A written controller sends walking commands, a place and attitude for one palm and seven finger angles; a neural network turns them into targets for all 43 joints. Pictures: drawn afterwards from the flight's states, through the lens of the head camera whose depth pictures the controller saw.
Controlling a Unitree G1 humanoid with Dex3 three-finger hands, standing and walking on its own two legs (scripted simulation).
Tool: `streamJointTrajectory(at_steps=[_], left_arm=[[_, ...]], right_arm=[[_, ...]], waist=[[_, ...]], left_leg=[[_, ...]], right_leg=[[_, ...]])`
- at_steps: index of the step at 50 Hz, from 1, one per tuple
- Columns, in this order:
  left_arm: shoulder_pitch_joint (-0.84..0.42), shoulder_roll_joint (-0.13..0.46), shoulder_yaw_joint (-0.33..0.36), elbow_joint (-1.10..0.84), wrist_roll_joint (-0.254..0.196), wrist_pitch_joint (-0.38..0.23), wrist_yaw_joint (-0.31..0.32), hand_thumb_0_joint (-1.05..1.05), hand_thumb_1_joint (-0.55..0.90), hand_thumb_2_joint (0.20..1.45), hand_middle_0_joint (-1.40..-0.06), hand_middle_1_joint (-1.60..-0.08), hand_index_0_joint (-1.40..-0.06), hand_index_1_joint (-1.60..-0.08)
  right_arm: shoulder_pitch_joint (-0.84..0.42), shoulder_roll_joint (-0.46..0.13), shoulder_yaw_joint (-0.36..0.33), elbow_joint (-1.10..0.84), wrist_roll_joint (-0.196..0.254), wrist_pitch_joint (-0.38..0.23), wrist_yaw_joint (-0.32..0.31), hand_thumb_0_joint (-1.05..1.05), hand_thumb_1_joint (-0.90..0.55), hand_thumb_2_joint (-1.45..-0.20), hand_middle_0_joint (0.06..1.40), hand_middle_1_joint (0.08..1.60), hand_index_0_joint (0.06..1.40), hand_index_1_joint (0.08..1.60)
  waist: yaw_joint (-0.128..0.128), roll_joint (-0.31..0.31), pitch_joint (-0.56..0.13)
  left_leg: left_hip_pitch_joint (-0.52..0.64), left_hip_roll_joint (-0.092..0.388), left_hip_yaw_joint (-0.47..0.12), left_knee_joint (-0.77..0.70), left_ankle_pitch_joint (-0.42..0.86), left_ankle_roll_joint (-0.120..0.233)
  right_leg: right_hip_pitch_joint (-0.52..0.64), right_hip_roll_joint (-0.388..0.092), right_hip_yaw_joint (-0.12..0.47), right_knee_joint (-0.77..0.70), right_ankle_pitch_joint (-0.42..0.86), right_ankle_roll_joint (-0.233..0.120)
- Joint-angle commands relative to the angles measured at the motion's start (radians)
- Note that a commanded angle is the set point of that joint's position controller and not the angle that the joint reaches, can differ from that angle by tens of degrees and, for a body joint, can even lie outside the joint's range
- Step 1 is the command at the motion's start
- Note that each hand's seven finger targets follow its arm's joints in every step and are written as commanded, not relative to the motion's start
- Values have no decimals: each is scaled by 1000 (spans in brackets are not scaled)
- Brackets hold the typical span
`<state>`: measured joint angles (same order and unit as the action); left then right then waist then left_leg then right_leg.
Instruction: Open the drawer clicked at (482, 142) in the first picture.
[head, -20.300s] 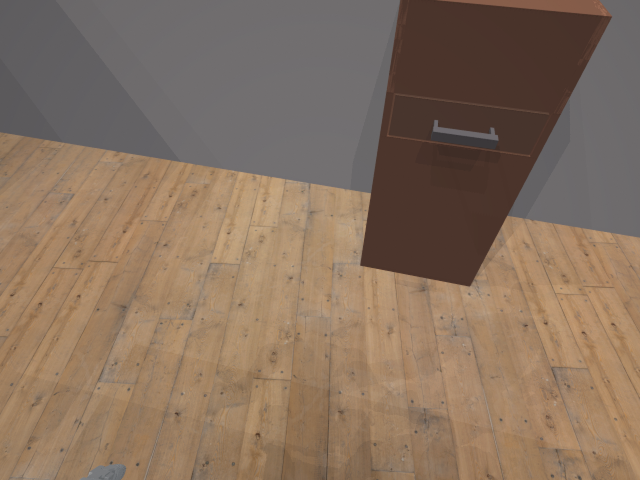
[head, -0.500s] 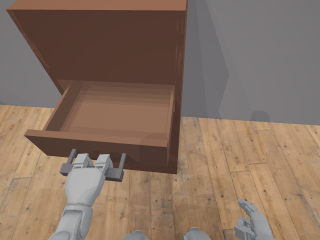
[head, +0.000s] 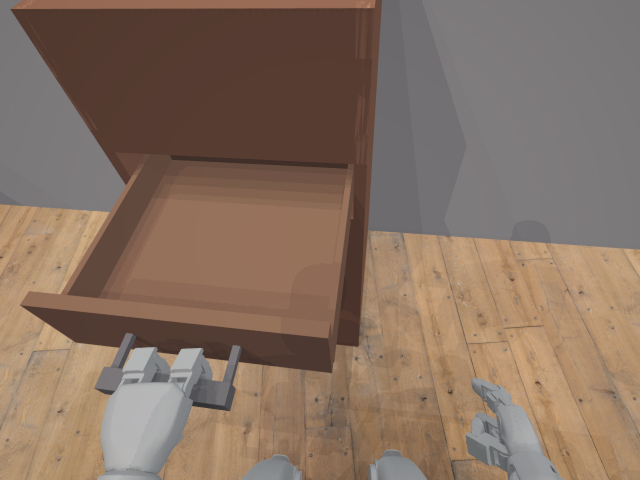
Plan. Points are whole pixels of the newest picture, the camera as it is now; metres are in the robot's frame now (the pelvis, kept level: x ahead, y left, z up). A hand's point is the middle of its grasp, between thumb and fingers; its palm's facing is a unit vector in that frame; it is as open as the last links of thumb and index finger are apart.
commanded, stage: pull the drawer open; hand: left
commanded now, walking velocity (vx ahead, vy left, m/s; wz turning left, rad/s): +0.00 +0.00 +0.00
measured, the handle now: (173, 368) +0.25 +0.21 -0.01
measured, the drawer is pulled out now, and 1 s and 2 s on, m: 0.28 0.30 0.30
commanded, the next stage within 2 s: open the thumb to release the handle in 0.32 s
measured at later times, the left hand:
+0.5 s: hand (163, 441) +0.17 +0.21 -0.02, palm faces -0.04 -0.08 -1.00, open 6.2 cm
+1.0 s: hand (159, 438) +0.17 +0.21 -0.02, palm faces +0.00 -0.10 -1.00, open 13.1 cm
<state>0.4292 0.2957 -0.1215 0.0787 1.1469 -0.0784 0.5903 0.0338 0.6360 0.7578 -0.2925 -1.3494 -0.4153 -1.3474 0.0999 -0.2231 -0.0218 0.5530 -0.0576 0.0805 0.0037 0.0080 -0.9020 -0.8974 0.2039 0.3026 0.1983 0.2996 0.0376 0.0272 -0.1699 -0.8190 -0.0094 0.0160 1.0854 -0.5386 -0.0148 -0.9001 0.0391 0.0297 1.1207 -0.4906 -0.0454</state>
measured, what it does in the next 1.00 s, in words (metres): stands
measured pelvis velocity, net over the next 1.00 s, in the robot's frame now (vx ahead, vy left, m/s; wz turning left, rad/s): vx -0.01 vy -0.01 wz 0.02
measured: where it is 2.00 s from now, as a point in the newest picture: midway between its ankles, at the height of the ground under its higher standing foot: outside the picture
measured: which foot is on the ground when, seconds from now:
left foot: down 0.00-1.00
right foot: down 0.00-1.00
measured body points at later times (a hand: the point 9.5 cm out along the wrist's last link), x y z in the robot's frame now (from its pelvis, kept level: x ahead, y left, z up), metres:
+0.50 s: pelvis +0.00 +0.00 -0.02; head +0.07 -0.04 +0.42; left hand +0.17 +0.21 +0.03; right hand +0.21 -0.23 -0.13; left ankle -0.01 +0.13 -0.66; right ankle +0.03 -0.09 -0.66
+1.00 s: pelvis -0.01 -0.01 -0.01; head +0.06 -0.04 +0.43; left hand +0.17 +0.21 +0.03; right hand +0.21 -0.22 -0.12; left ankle -0.01 +0.13 -0.66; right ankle +0.03 -0.09 -0.66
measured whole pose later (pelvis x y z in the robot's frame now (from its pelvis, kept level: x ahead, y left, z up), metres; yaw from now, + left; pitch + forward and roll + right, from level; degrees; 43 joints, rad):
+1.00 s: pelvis -0.01 -0.01 -0.01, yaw +1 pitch +17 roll +2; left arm 0.49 0.31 -0.08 -0.01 1.11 -0.10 0.57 0.00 -0.36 0.35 -0.30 -1.21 -0.33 -1.21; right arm 0.11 -0.24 -0.02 0.51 -0.07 0.09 0.01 0.01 -0.90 -0.90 0.20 0.30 0.20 0.30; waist 0.05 0.03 -0.18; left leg -0.88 -0.02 -0.01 1.14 -0.55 -0.02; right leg -0.96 0.03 0.01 1.18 -0.51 -0.05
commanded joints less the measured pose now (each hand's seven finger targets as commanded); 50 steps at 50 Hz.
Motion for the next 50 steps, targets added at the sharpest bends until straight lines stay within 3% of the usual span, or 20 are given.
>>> streamJointTrajectory(at_steps=[1, 4, 5, 9, 14, 17, 20, 21, 22, 23, 28, 31, 33, 38, 41, 43, 47, 50], left_arm=[[83, 164, 173, -223, -27, 7, 55, 0, 900, 900, -400, -1350, -400, -1350], [128, 145, 153, -240, -31, -6, 46, 0, 900, 900, -400, -1350, -400, -1350], [122, 163, 173, -257, -37, -12, 45, 0, 900, 900, -400, -1350, -400, -1350], [220, 173, 196, -274, -42, -40, 40, 0, 900, 900, -400, -1350, -400, -1350], [366, 184, 220, -312, -56, -64, 28, 0, 900, 900, -400, -1350, -400, -1350], [389, 177, 213, -329, -59, -71, 22, 0, 900, 900, -400, -1350, -400, -1350], [418, 187, 233, -357, -59, -82, 25, 0, 900, 900, -400, -1350, -400, -1350], [104, 169, 171, -344, -30, -72, 33, 0, 900, 900, -400, -1350, -400, -1350], [90, 168, 202, -353, -22, -83, 46, 0, 830, 870, -395, -1342, -395, -1342], [152, 177, 211, -313, -23, -80, 52, 0, 760, 840, -390, -1335, -390, -1335], [160, 170, 198, -314, -49, -49, 48, 0, 410, 690, -365, -1298, -365, -1298], [179, 149, 164, -293, -58, -29, 31, 0, 200, 600, -350, -1275, -350, -1275], [126, 155, 145, -300, -56, -22, 23, 0, 60, 540, -340, -1260, -340, -1260], [96, 159, 141, -261, -48, -22, 18, 0, -290, 390, -315, -1222, -315, -1222], [85, 153, 136, -259, -39, -26, 21, 0, -500, 300, -300, -1200, -300, -1200], [81, 146, 120, -268, -41, -26, 18, 0, -500, 300, -300, -1200, -300, -1200], [85, 147, 124, -255, -40, -23, 18, 0, -500, 300, -300, -1200, -300, -1200], [91, 153, 129, -270, -40, -24, 21, 0, -500, 300, -300, -1200, -300, -1200]], right_arm=[[-96, -93, -31, -166, -11, -47, -1, 0, -900, -900, 200, 300, 200, 300], [-93, -90, -31, -176, -14, -47, 5, 0, -900, -900, 200, 300, 200, 300], [-94, -94, -28, -180, -16, -47, 4, 0, -900, -900, 200, 300, 200, 300], [-92, -85, -26, -192, -21, -47, 6, 0, -900, -900, 200, 300, 200, 300], [-99, -78, -20, -210, -22, -42, 20, 0, -900, -900, 200, 300, 200, 300], [-102, -79, -18, -216, -25, -39, 27, 0, -900, -900, 200, 300, 200, 300], [-106, -78, -15, -224, -31, -39, 32, 0, -900, -900, 200, 300, 200, 300], [-97, -102, -22, -190, -44, -27, 30, 0, -900, -900, 200, 300, 200, 300], [-76, -94, -38, -194, -46, -31, 22, 0, -900, -900, 200, 300, 200, 300], [-72, -91, -37, -196, -44, -39, 20, 0, -900, -900, 200, 300, 200, 300], [-61, -99, -42, -196, -34, -39, 10, 0, -900, -900, 200, 300, 200, 300], [-65, -98, -36, -199, -24, -35, 6, 0, -900, -900, 200, 300, 200, 300], [-66, -103, -36, -194, -21, -32, 2, 0, -900, -900, 200, 300, 200, 300], [-71, -101, -31, -189, -16, -35, -8, 0, -900, -900, 200, 300, 200, 300], [-73, -98, -31, -188, -18, -37, -7, 0, -900, -900, 200, 300, 200, 300], [-70, -100, -33, -189, -18, -38, -3, 0, -900, -900, 200, 300, 200, 300], [-75, -101, -32, -194, -18, -35, -1, 0, -900, -900, 200, 300, 200, 300], [-78, -100, -29, -199, -22, -39, 1, 0, -900, -900, 200, 300, 200, 300]], waist=[[42, -42, -228], [36, -51, -210], [33, -57, -211], [53, -67, -210], [81, -38, -219], [75, -37, -206], [80, -27, -238], [-13, -62, -191], [14, -35, -231], [26, -39, -241], [26, -82, -283], [23, -100, -266], [15, -119, -246], [14, -106, -199], [18, -74, -213], [16, -50, -210], [14, -60, -186], [18, -63, -210]], left_leg=[[97, -55, 4, -92, 241, 35], [90, -53, 0, -78, 236, 35], [87, -54, -3, -75, 232, 36], [51, -60, 2, -57, 221, 35], [35, -63, 6, -49, 247, 30], [22, -63, 5, -42, 242, 31], [31, -61, 1, -31, 281, 29], [17, -56, -13, 8, 230, 33], [21, -50, -8, 4, 217, 35], [28, -56, -3, 6, 213, 31], [30, -57, -2, -7, 238, 33], [27, -55, 1, -22, 227, 37], [17, -54, 0, -28, 197, 39], [14, -54, 5, -47, 149, 42], [32, -54, 5, -53, 153, 43], [51, -53, 5, -53, 166, 42], [45, -49, 0, -58, 163, 41], [48, -52, 0, -53, 177, 42]], right_leg=[[192, -10, 66, -185, 281, -18], [167, -12, 56, -178, 269, -17], [162, -11, 66, -178, 264, -20], [173, -16, 75, -167, 272, -17], [188, -15, 90, -146, 314, -24], [170, -14, 98, -141, 315, -26], [158, -9, 95, -116, 355, -31], [36, -19, 105, -115, 300, -21], [59, -19, 72, -107, 266, -17], [61, -18, 76, -112, 244, -19], [122, -23, 70, -117, 308, -13], [144, -24, 61, -134, 296, -9], [141, -30, 64, -154, 256, -4], [136, -31, 66, -189, 178, -3], [128, -26, 60, -186, 164, -8], [119, -26, 57, -188, 170, -10], [113, -23, 39, -185, 162, -9], [126, -23, 56, -184, 186, -12]])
